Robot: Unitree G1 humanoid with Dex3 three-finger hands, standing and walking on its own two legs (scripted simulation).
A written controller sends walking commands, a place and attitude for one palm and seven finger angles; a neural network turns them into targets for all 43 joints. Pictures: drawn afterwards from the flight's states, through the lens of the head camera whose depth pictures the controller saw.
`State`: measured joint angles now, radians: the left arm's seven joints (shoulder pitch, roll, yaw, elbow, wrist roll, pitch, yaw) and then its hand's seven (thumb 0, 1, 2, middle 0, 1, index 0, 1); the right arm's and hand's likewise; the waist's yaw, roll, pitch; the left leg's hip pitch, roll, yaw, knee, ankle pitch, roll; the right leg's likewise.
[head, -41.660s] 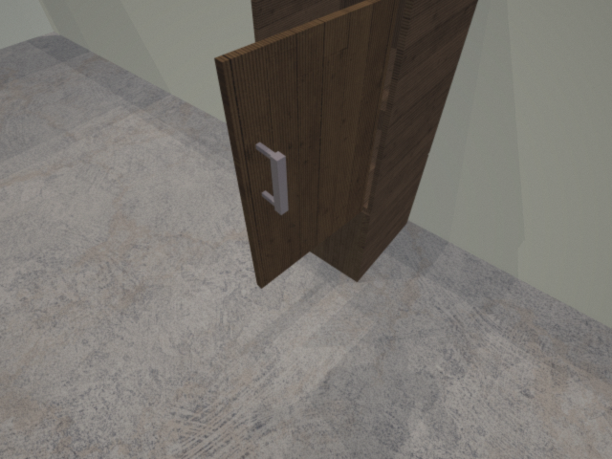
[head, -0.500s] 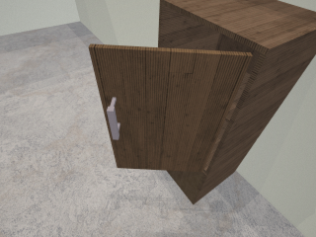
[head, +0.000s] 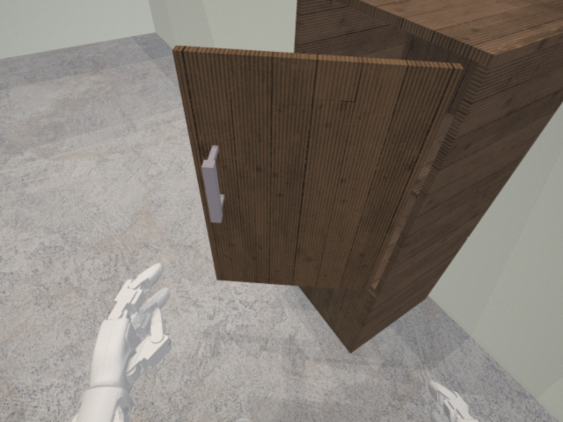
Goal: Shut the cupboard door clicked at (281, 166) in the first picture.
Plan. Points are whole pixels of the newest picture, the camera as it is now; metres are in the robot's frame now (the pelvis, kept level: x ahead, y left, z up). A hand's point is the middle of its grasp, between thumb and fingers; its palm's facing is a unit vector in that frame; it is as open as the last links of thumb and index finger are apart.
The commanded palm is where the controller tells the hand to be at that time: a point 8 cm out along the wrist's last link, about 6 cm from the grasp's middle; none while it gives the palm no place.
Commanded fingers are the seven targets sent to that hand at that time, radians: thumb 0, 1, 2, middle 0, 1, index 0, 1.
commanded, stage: raise the hand and make a fist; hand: left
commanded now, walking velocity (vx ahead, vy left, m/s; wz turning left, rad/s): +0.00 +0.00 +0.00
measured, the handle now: (215, 185) +0.50 +0.13 +0.06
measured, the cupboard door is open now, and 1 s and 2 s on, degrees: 53 53 53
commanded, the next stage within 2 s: bring the fist close to the handle in 1.70 s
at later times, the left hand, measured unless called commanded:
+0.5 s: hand (177, 361) +0.21 +0.15 +0.00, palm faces -0.09 -1.00 -0.01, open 4.7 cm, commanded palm +0.18 +0.21 +0.01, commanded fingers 0.00 0.90 0.90 -0.86 -1.02 -0.86 -1.02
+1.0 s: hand (175, 312) +0.26 +0.15 +0.04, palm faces -0.06 -1.00 -0.03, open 3.1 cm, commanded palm +0.24 +0.21 +0.05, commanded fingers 0.00 0.90 0.90 -1.30 -1.50 -1.30 -1.50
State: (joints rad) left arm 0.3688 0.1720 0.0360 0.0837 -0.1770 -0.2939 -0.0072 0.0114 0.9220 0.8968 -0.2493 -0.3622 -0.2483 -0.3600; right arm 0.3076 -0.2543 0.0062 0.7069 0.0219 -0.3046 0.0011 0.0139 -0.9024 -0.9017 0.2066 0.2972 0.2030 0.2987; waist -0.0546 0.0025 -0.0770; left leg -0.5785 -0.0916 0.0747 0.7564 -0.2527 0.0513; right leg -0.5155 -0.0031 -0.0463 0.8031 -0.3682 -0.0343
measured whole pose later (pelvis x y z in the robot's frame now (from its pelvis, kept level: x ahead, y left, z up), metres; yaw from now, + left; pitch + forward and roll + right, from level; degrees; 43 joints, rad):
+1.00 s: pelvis +0.06 -0.02 -0.03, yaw -2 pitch +12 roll -3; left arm 0.48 0.26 0.12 -0.17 -0.29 -0.31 -0.24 0.02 0.90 0.90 -1.14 -1.33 -1.14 -1.33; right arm 0.25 -0.24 0.01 0.47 0.05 -0.17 -0.04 0.02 -0.90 -0.90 0.21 0.30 0.20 0.30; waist 0.02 0.04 -0.15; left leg -0.79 -0.05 0.01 1.05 -0.47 0.09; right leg -0.69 0.08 -0.08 0.99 -0.51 -0.05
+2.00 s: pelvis +0.04 -0.02 -0.02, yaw -1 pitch +8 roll -3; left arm 0.27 0.26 0.10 -0.02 -0.27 -0.26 -0.22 0.02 0.90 0.90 -1.30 -1.50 -1.30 -1.50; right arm 0.26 -0.26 0.05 0.52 0.05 -0.18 -0.04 0.02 -0.90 -0.90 0.21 0.30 0.20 0.30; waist 0.01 0.05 -0.10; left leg -0.68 -0.07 0.00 0.94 -0.40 0.09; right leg -0.58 0.06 -0.08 0.89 -0.45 -0.04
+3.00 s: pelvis +0.06 -0.04 -0.01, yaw -4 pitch +9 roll -1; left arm -0.13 0.19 0.04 0.33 -0.17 -0.26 -0.05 0.02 0.90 0.90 -1.30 -1.50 -1.30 -1.50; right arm 0.27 -0.25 0.03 0.56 0.04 -0.03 0.00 0.02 -0.90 -0.90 0.21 0.30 0.20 0.30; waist -0.02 0.03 -0.10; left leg -0.64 -0.05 0.04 0.89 -0.40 0.08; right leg -0.58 0.08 -0.03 0.88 -0.46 -0.06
